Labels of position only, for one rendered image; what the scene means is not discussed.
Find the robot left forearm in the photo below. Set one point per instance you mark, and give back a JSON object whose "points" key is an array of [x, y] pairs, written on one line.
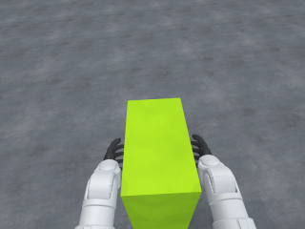
{"points": [[99, 203]]}

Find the carton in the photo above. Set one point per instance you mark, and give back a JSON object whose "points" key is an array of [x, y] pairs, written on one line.
{"points": [[160, 186]]}

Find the robot right hand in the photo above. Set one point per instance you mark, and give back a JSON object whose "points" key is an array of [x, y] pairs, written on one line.
{"points": [[203, 148]]}

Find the robot left hand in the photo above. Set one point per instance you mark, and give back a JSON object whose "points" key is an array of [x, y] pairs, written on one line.
{"points": [[111, 152]]}

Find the robot right forearm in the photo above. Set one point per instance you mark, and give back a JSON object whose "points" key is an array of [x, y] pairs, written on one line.
{"points": [[223, 195]]}

